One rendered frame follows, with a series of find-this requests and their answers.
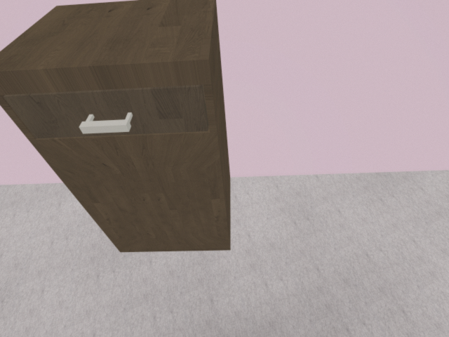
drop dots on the handle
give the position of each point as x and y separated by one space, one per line
108 126

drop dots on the cabinet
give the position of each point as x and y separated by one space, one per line
147 192

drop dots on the drawer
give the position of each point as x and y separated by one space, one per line
166 109

